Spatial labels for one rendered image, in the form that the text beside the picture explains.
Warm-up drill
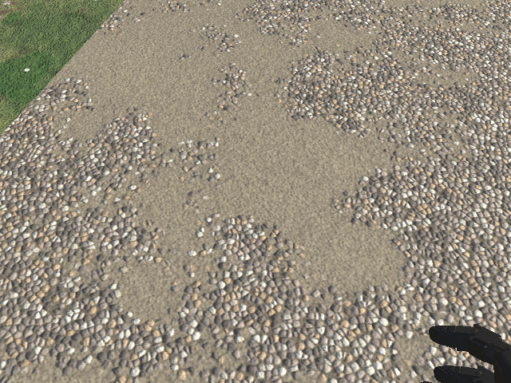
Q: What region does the right robot hand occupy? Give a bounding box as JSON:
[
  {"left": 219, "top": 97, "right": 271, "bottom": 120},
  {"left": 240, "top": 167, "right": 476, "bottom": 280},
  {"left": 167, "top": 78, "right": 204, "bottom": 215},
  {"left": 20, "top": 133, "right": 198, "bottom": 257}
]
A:
[{"left": 421, "top": 324, "right": 511, "bottom": 383}]

